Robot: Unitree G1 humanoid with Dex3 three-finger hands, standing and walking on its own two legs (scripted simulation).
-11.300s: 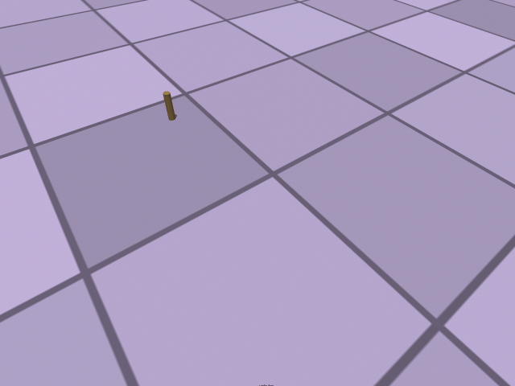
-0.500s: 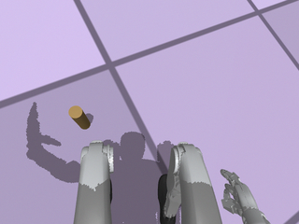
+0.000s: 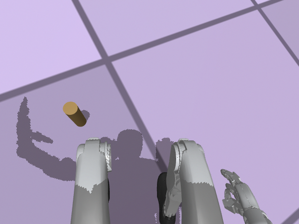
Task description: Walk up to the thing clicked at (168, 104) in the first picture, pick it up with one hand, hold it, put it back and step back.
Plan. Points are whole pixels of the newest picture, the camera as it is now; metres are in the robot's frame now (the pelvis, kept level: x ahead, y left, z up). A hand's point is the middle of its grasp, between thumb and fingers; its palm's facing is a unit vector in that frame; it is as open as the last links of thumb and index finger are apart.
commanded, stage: go down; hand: left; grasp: from the side
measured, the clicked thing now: (76, 115) +0.43 +0.25 -0.30
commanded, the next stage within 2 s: approach in 0.12 s
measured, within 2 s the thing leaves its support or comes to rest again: neither
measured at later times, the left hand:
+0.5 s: hand out of the picture +0.36 +0.42 -0.05, palm faces +0.23 -0.97 -0.03, open 17.6 cm
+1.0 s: hand (54, 124) +0.38 +0.30 -0.25, palm faces +0.10 -0.99 +0.06, open 17.6 cm
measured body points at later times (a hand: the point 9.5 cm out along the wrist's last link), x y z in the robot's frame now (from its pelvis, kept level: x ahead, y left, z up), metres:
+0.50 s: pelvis -0.01 +0.00 -0.03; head +0.21 +0.09 +0.35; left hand +0.34 +0.48 -0.05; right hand +0.17 -0.27 -0.12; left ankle +0.08 +0.13 -0.36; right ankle +0.10 -0.13 -0.36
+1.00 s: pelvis -0.01 +0.01 -0.11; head +0.22 +0.14 +0.25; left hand +0.37 +0.36 -0.25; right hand +0.16 -0.26 -0.16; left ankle +0.08 +0.13 -0.36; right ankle +0.10 -0.13 -0.36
